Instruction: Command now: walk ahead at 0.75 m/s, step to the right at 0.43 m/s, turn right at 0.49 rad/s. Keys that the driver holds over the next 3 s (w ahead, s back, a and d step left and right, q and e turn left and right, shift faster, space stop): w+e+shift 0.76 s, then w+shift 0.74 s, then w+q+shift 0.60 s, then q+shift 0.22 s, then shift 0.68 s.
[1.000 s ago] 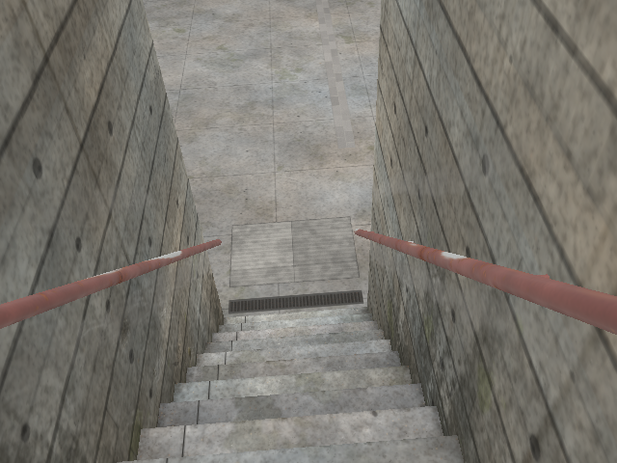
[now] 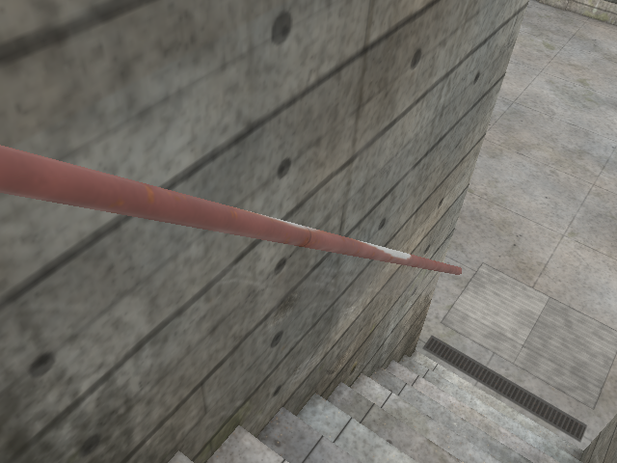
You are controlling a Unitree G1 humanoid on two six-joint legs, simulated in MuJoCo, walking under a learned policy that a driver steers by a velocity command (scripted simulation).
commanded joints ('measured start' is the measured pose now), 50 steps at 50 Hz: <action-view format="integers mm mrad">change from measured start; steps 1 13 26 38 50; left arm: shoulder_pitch -109 -132 -202 -332 -593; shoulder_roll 147 112 173 18 59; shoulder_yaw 41 56 45 51 27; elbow -109 -172 -138 -179 -257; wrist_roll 53 -25 -30 1 5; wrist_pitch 18 39 -78 -31 -73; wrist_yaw -4 36 30 35 9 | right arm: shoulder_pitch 247 -84 -212 471 327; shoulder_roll -170 -119 -55 -90 -98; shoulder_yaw -47 -9 32 -26 62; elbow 42 -29 -179 -37 10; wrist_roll -16 -31 -33 54 16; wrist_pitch -22 -112 -40 -69 -146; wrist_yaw -56 -5 -28 17 5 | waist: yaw -131 64 -136 -331 -110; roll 35 231 -86 121 68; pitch -147 -20 44 115 115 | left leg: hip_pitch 579 -357 -515 404 -292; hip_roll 491 392 22 200 110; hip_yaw -445 136 -206 -298 -208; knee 64 596 895 -335 324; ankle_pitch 504 -486 74 401 -237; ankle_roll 97 -211 -278 -189 -127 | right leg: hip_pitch -664 194 -321 -505 -323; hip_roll -152 -218 -277 156 -60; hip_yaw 187 -36 851 257 108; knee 62 -942 -1311 260 -1034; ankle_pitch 129 1289 360 -21 1369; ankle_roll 77 69 -201 -55 58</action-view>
